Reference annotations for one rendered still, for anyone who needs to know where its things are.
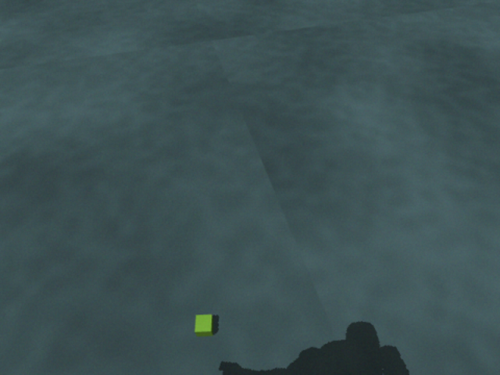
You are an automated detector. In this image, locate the cube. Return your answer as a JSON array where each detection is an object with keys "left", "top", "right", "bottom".
[{"left": 195, "top": 314, "right": 214, "bottom": 337}]

